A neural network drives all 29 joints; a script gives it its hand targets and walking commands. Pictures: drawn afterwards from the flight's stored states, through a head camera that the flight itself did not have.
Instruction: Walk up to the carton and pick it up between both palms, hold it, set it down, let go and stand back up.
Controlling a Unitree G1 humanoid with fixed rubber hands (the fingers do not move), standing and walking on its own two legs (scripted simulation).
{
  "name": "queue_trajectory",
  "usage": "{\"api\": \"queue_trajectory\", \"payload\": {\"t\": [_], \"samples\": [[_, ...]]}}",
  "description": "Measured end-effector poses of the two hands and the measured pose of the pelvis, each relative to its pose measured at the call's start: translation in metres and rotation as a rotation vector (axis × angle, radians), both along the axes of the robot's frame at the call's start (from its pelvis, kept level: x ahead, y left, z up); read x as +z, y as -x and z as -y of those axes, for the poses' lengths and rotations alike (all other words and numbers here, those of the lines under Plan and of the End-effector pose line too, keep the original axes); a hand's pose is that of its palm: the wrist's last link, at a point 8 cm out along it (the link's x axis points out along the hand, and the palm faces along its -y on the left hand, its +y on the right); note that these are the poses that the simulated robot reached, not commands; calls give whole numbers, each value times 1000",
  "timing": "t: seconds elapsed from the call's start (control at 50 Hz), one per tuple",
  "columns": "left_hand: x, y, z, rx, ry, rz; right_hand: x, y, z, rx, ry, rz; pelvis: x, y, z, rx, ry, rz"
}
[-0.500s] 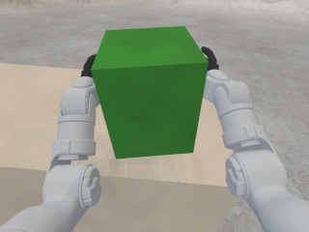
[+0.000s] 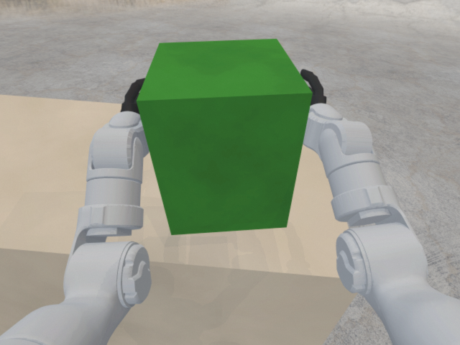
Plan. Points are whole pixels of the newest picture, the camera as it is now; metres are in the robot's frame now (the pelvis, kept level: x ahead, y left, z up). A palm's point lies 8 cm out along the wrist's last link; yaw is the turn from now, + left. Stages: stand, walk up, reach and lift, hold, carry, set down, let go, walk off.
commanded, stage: hold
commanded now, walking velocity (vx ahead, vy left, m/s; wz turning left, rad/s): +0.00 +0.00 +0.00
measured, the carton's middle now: (224, 136) +0.38 +0.00 +0.22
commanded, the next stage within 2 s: none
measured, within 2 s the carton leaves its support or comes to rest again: neither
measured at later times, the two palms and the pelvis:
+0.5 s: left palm (134, 125) +0.38 +0.15 +0.25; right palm (311, 116) +0.38 -0.14 +0.27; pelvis +0.00 +0.00 +0.00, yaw +0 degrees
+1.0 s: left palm (134, 124) +0.38 +0.15 +0.25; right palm (313, 115) +0.37 -0.14 +0.27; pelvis +0.00 +0.00 +0.00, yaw +0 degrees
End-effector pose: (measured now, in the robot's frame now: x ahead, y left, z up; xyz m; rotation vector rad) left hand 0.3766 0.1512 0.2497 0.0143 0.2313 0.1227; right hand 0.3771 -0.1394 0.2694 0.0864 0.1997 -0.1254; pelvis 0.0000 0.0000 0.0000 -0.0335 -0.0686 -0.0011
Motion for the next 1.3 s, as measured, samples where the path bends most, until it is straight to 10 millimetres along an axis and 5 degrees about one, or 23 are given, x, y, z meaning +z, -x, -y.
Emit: {"api": "queue_trajectory", "payload": {"t": [1.3], "samples": [[-2,1,-1,0,6,0,2,1,-1,2,12,-4,0,1,1,1,1,-2]]}}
